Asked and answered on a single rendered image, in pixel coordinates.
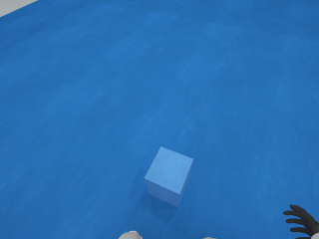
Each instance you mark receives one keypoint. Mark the carton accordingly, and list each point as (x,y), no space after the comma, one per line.
(168,176)

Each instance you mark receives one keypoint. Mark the robot right hand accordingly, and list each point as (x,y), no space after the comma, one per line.
(311,225)

